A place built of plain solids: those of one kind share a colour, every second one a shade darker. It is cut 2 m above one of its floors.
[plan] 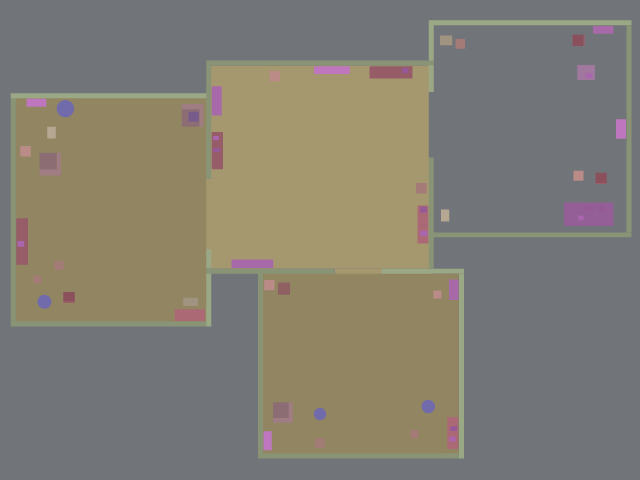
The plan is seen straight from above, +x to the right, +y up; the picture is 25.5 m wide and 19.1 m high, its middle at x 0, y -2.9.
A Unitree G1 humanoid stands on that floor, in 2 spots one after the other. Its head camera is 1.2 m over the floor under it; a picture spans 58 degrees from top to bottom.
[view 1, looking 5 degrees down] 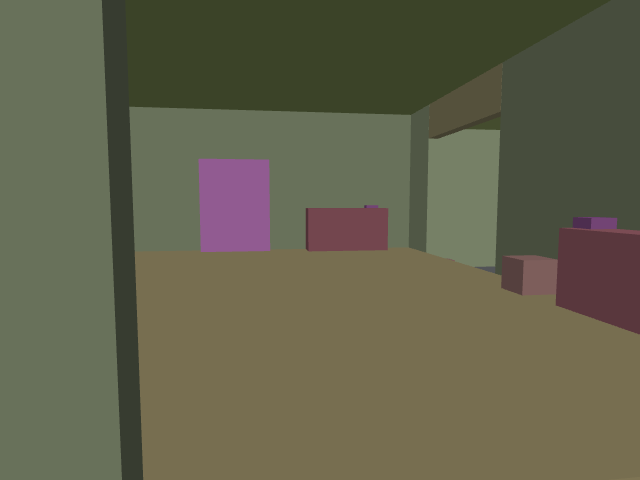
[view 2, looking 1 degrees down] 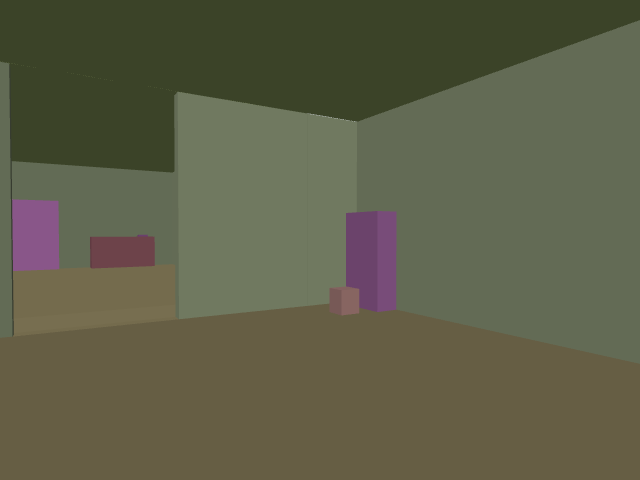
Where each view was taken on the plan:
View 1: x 0.96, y -5.40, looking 82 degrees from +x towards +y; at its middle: sideboard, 9.04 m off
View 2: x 0.96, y -10.33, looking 58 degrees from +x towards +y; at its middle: wall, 7.19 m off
